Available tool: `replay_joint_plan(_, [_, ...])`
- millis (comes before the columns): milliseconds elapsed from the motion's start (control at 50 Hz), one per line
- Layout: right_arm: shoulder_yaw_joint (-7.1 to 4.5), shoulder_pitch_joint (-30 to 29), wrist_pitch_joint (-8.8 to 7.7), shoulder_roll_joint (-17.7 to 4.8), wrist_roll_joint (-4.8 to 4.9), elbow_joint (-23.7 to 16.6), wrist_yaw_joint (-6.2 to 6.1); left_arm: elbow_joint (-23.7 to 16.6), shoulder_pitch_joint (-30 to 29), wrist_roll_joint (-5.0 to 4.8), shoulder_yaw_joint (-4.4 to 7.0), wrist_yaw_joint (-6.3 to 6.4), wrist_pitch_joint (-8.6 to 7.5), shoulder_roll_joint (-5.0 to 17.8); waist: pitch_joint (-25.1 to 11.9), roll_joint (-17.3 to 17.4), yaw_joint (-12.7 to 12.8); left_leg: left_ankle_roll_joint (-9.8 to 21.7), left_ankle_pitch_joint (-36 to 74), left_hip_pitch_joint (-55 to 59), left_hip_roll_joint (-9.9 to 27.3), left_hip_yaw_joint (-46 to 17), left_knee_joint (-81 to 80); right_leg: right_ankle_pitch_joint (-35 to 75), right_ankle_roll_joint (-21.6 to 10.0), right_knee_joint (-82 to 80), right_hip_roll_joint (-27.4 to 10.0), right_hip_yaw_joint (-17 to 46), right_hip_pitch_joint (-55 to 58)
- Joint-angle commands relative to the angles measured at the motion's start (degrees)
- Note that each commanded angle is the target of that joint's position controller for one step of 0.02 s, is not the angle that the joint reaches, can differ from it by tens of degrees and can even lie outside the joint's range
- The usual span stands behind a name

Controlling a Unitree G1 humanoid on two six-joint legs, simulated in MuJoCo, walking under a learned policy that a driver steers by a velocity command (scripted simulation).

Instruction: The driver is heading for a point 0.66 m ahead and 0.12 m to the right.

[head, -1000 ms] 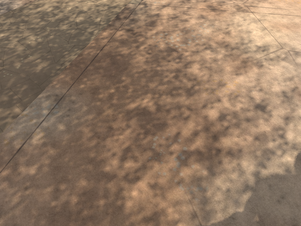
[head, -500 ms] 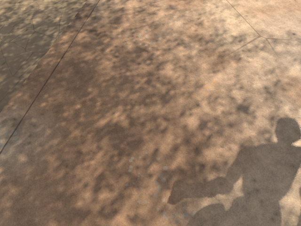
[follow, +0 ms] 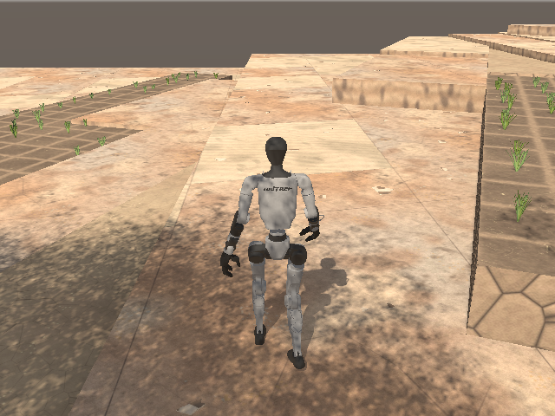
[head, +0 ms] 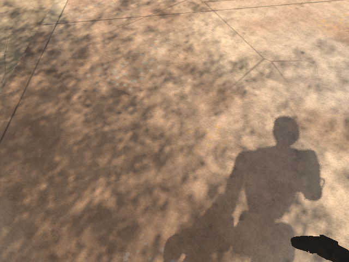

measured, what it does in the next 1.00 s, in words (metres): walks ahead, turning right: right foot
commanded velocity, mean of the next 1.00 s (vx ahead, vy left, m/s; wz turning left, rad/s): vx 0.48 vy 0.00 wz -0.47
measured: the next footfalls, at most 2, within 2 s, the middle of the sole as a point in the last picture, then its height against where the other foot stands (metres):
right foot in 0.48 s outside the picture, level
left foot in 1.02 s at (232, 198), level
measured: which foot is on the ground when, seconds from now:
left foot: down 0.00-0.50, up 0.52-1.00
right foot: up 0.00-0.46, down 0.48-1.00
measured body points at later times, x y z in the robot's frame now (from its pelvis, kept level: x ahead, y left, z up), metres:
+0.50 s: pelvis +0.26 -0.05 -0.01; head +0.30 -0.07 +0.44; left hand +0.55 +0.11 -0.09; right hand +0.15 -0.30 -0.14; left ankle +0.11 +0.11 -0.70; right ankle +0.34 -0.13 -0.73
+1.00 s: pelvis +0.52 -0.14 +0.00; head +0.55 -0.16 +0.45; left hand +0.61 +0.11 -0.13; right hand +0.59 -0.43 -0.10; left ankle +0.68 -0.12 -0.72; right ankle +0.34 -0.13 -0.72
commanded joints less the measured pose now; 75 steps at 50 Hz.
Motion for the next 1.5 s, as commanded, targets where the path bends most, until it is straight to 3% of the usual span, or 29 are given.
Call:
replay_joint_plan(20, [-4.28,16.11,0.92,-11.63,-0.12,0.21,-0.98,-5.44,1.49,0.65,0.69,0.35,-0.26,6.33,-13.37,7.60,-6.89,10.44,-20.26,36.09,25.60,-38.55,-14.56,-0.42,-0.19,30.85,-4.92,-4.33,-32.04])
replay_joint_plan(40, [-3.18,13.29,0.88,-7.16,0.38,-0.17,-0.72,-5.58,-2.52,1.19,0.63,-0.37,-0.05,5.80,-7.13,2.21,-7.09,9.30,-16.76,28.65,22.07,-29.10,-15.72,4.36,0.11,29.27,-6.62,-4.92,-31.19])
replay_joint_plan(80, [-2.47,12.85,0.35,-5.29,0.38,1.00,-0.75,-6.63,-5.13,2.13,0.55,-1.49,0.83,4.24,-2.39,5.15,-5.50,7.11,-5.01,20.95,17.47,-17.02,-18.45,7.38,0.97,25.34,-9.43,-5.89,-28.98])
replay_joint_plan(180, [-3.12,16.38,-1.74,-6.52,1.56,3.31,0.01,-9.52,-10.43,2.31,0.03,-3.31,2.71,2.85,-1.85,5.87,-4.74,7.89,10.26,20.85,16.51,-5.37,-21.25,13.41,2.49,23.90,-10.70,-7.60,-33.15])
replay_joint_plan(380, [-4.00,22.53,-0.55,-9.36,1.42,6.71,-0.54,-16.37,-27.30,2.51,-1.72,-5.09,2.20,1.59,2.11,5.51,-8.06,5.29,20.11,26.95,16.13,9.08,-19.63,21.44,0.05,-3.32,-9.58,-16.46,-28.85])
replay_joint_plan(420, [-4.25,23.44,0.32,-10.84,1.26,7.36,-0.93,-16.48,-26.19,2.90,-1.38,-4.60,2.24,2.35,0.51,6.34,-7.09,4.46,35.92,30.19,16.61,11.41,-12.84,15.40,-2.12,-5.64,-6.52,-18.71,-24.62])
replay_joint_plan(460, [-4.51,23.83,1.47,-12.51,1.30,7.52,-1.19,-14.00,-16.81,3.20,-0.26,-3.74,1.69,4.17,-5.64,6.35,-2.90,3.96,46.60,30.00,16.49,13.13,3.50,11.12,-5.04,-8.81,-1.93,-19.57,-12.96])
replay_joint_plan(480, [-4.33,23.24,1.79,-12.30,1.29,6.66,-1.16,-10.73,-6.85,3.69,0.95,-2.88,1.23,6.28,-11.28,3.40,1.59,2.41,38.10,22.44,15.24,14.20,17.69,12.37,-7.09,-12.32,-2.07,-16.60,0.95])
replay_joint_plan(500, [-3.03,25.25,1.58,-6.92,1.88,3.05,-0.36,-10.48,-2.67,3.89,2.78,-1.92,1.31,12.80,-18.47,-7.59,1.12,-0.43,4.03,1.26,10.41,14.23,37.44,3.04,-12.61,-14.29,-18.30,7.00,19.87])
replay_joint_plan(520, [-3.36,21.56,1.13,-7.71,1.22,-0.23,0.23,-12.16,-3.07,1.73,3.52,-1.52,1.86,16.10,-22.43,-10.76,0.61,-2.63,-25.85,-13.14,0.59,4.84,50.52,9.37,-18.04,-23.37,-28.10,33.83,25.27])
replay_joint_plan(540, [-3.67,14.88,0.91,-9.46,0.98,-1.64,0.41,-11.09,-2.99,1.09,3.36,-1.00,2.28,14.71,-15.45,-3.41,1.93,-2.07,-20.21,-19.09,3.83,-1.48,51.16,16.56,-16.72,-24.12,-25.71,25.06,22.14])
replay_joint_plan(560, [-2.97,14.78,0.30,-7.96,1.57,-1.65,0.49,-10.26,-5.43,0.75,2.60,-0.52,2.08,11.68,-8.48,-1.53,-0.59,-1.69,-14.91,-18.24,6.28,-1.25,46.60,23.54,-15.20,-24.14,-24.11,17.00,14.03])
replay_joint_plan(600, [-2.89,17.17,1.09,-7.53,0.35,-0.45,0.35,-10.28,-9.85,0.39,1.33,-0.17,1.28,7.69,-3.28,0.16,-5.76,-2.18,-13.10,-10.29,8.72,-1.66,37.74,33.66,-11.39,-25.67,-17.79,8.20,1.39])
replay_joint_plan(680, [-2.71,18.25,3.83,-5.99,-0.37,-0.02,1.17,-9.66,-8.83,0.25,0.98,-0.70,-0.55,7.11,-4.21,-0.65,-7.38,-3.76,-9.15,-7.07,8.26,-0.16,31.46,36.49,-11.05,-28.83,-14.24,3.51,-3.67])
replay_joint_plan(840, [-2.13,3.70,3.36,-5.01,0.51,-3.51,1.93,-5.45,0.15,0.43,0.24,-0.36,-1.68,6.48,-0.09,-2.31,-1.78,-2.17,6.67,-14.59,7.19,1.33,12.84,40.64,-6.17,-31.07,-14.49,0.19,6.02])
replay_joint_plan(900, [-1.46,0.06,2.59,-3.70,0.60,-4.60,2.02,-3.60,2.33,0.88,-0.51,0.35,-1.46,5.49,1.59,-1.72,-0.69,-0.64,6.74,-10.81,4.19,3.56,6.18,54.89,-4.60,-27.25,-14.12,-2.40,7.22])
replay_joint_plan(980, [-2.28,11.02,1.22,-6.18,0.45,-0.58,0.96,-2.55,-0.19,1.20,-0.62,1.36,-1.54,7.16,-2.88,-4.30,-5.78,3.01,2.58,4.90,-1.47,3.58,-0.21,72.20,-1.58,-15.44,-14.04,-1.88,8.65])
replay_joint_plan(1000, [-2.52,17.59,0.41,-6.68,0.33,1.56,0.37,-2.47,-1.97,0.77,-0.52,1.27,-1.66,7.90,-5.34,-3.19,-9.58,4.10,9.45,12.63,-0.84,3.01,-6.48,69.73,-0.75,-7.13,-12.31,-3.10,7.67])
replay_joint_plan(1020, [-3.04,24.80,-0.35,-9.52,-0.38,3.46,-0.42,-3.73,-2.31,0.10,-0.99,1.19,-2.23,6.61,-11.11,0.19,-11.93,5.95,28.81,26.81,7.16,-3.15,-4.73,53.43,0.18,4.38,-9.69,-3.90,-0.51])
replay_joint_plan(1040, [-4.20,27.36,-0.01,-14.64,-0.64,3.59,-0.36,-3.32,7.50,-1.97,-2.09,1.28,-2.11,0.32,-20.84,14.91,-8.10,16.71,64.22,44.36,26.52,-21.92,1.94,1.37,2.92,26.52,-0.35,-7.62,-15.28])
replay_joint_plan(1060, [-3.80,28.07,0.74,-11.34,2.45,3.83,0.37,-1.20,8.02,-1.16,-1.16,1.83,-1.22,4.99,-26.11,8.65,-8.91,20.40,68.01,43.64,27.21,-28.30,-0.83,-7.74,3.02,33.16,2.01,-3.42,-18.70])
replay_joint_plan(1100, [-2.08,16.68,1.00,-5.32,2.78,2.36,0.26,-1.86,0.00,0.72,-1.37,1.51,-0.39,4.50,-11.77,2.73,-6.22,16.30,49.02,28.87,20.97,-17.41,-7.71,-1.22,3.71,30.09,-3.08,-2.85,-21.42])
replay_joint_plan(1140, [-0.72,13.31,1.17,-2.45,2.58,3.18,-0.43,-1.62,-1.68,1.69,-1.68,0.67,1.44,2.81,-6.08,3.89,-3.80,12.30,40.22,17.18,15.82,-9.99,-12.64,1.86,4.67,22.21,-5.95,-4.50,-16.09])
replay_joint_plan(1220, [-0.73,12.38,1.07,-4.61,1.25,5.26,-0.16,0.59,-0.23,1.50,-2.75,0.41,3.56,-0.37,-7.09,6.98,-1.91,11.03,33.76,9.82,12.17,-3.77,-14.43,3.97,5.91,8.86,-5.91,-8.91,-7.68])
replay_joint_plan(1320, [-1.42,13.81,3.30,-6.41,1.29,7.15,-0.07,1.36,-6.29,1.59,-3.07,1.14,4.69,0.72,-5.24,8.45,-4.55,9.61,-7.06,5.82,11.78,-7.87,-18.09,8.32,5.14,-3.49,-7.10,-11.12,-4.85])
replay_joint_plan(1380, [-1.06,13.29,4.48,-5.00,1.68,7.78,-0.41,2.48,-6.91,2.17,-3.50,1.50,3.65,0.24,-1.01,4.59,-3.56,5.39,-21.34,-0.37,10.49,-9.38,-17.69,13.74,3.24,-16.06,-8.38,-9.53,0.56])
replay_joint_plan(1420, [-0.84,17.43,4.71,-2.69,2.30,8.64,-0.20,2.84,-8.89,1.70,-2.87,1.99,2.54,4.54,2.04,-4.78,-7.35,1.48,-16.53,3.10,4.09,-4.40,-13.41,8.07,0.56,-24.14,-15.79,1.47,-7.50])
replay_joint_plan(1460, [-0.80,18.16,4.87,-2.33,2.12,10.92,-0.22,3.91,-11.07,0.73,-3.83,1.70,1.55,1.10,1.48,-5.77,-8.18,0.80,-5.79,17.73,3.70,-3.10,-10.48,1.97,1.51,-28.46,-15.22,1.15,-17.44])
replay_joint_plan(1500, [-1.11,18.59,4.61,-3.53,1.87,12.32,-0.41,4.85,-11.10,0.48,-3.70,1.95,1.12,1.20,0.53,-4.62,-8.01,1.25,-3.25,18.60,4.98,-4.06,-10.65,7.47,2.63,-27.43,-12.91,-1.58,-14.21])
